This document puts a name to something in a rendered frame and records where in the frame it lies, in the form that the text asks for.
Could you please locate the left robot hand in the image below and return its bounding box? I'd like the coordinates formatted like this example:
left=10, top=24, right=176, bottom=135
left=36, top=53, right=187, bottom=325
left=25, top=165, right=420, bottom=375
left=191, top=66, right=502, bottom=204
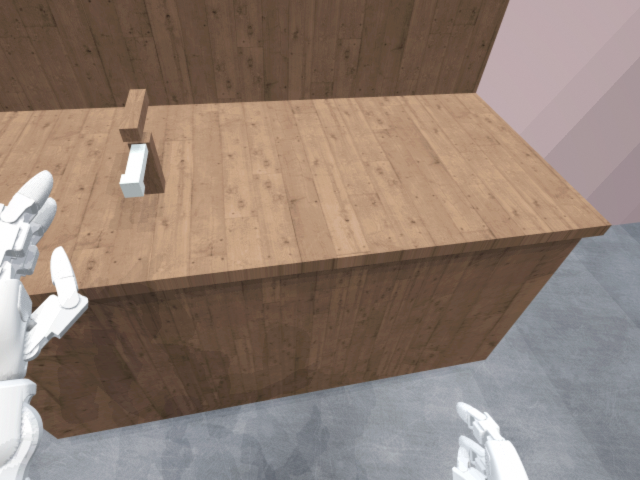
left=0, top=170, right=88, bottom=381

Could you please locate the counter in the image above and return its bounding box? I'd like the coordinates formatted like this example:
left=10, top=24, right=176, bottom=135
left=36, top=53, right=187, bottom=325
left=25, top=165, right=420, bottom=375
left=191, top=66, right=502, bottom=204
left=0, top=0, right=611, bottom=439

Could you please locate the tap lever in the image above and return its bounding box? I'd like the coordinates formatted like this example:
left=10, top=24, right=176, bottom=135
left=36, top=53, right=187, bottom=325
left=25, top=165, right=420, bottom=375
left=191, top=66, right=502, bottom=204
left=119, top=144, right=148, bottom=198

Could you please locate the right robot hand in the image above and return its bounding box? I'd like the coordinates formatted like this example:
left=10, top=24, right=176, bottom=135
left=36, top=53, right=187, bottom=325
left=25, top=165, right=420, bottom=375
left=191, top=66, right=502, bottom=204
left=452, top=402, right=529, bottom=480

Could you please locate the left robot forearm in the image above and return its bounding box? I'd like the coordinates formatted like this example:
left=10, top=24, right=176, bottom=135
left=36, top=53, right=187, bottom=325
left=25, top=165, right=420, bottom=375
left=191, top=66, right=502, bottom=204
left=0, top=379, right=43, bottom=480

